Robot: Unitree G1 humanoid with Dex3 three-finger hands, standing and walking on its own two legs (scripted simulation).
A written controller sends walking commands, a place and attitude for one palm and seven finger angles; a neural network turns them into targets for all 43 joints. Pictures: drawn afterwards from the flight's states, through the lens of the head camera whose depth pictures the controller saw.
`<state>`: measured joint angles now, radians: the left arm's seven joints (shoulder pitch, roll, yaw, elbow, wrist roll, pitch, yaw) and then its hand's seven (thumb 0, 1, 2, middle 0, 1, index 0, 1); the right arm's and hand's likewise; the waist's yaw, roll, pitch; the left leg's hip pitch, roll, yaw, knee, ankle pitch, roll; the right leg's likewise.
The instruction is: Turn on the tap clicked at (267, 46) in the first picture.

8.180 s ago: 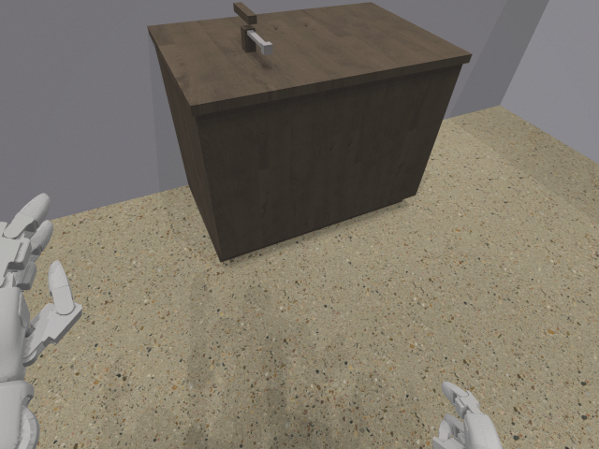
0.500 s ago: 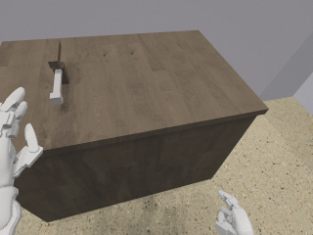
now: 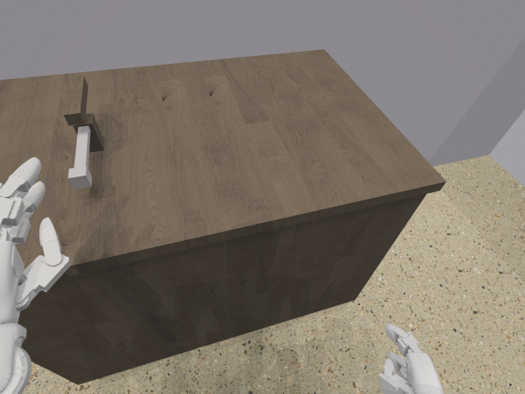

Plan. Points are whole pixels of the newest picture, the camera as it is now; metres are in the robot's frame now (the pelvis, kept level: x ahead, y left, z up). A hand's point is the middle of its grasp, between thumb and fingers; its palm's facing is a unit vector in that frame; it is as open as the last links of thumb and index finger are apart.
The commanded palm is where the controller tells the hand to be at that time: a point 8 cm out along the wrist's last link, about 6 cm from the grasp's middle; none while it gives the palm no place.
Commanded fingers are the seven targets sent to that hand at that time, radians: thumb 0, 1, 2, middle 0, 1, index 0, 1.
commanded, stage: look again from close up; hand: left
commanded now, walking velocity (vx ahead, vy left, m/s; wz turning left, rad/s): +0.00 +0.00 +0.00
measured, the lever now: (80, 177) +0.42 +0.37 +0.06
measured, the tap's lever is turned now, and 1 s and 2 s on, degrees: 0 0 0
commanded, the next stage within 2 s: turn the palm inward beside the body in 0.22 s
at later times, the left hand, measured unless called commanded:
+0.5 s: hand (54, 231) +0.23 +0.26 +0.18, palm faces +0.40 -0.87 -0.28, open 7.4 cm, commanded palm +0.15 +0.27 +0.16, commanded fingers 0.00 0.90 0.90 -0.20 -0.30 -0.20 -0.30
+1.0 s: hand (102, 291) +0.19 +0.20 +0.14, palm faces +0.49 -0.83 -0.27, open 7.4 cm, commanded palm +0.13 +0.24 +0.15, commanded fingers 0.00 0.90 0.90 -0.20 -0.30 -0.20 -0.30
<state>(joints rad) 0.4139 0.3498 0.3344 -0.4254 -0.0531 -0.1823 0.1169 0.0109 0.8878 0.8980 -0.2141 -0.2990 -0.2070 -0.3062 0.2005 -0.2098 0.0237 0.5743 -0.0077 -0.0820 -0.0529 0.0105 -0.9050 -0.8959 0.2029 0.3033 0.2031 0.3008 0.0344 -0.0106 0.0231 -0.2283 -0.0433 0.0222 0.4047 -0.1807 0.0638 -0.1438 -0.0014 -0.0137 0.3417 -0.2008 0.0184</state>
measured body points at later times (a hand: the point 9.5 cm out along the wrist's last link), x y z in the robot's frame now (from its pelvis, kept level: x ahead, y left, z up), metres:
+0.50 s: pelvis -0.01 -0.01 +0.00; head -0.03 -0.02 +0.45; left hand +0.21 +0.30 +0.20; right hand +0.17 -0.23 -0.08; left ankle +0.02 +0.07 -0.74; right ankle -0.01 -0.13 -0.74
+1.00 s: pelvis -0.01 -0.07 -0.02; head -0.03 -0.09 +0.43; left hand +0.16 +0.25 +0.15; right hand +0.19 -0.28 -0.10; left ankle +0.02 +0.07 -0.74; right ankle -0.01 -0.13 -0.74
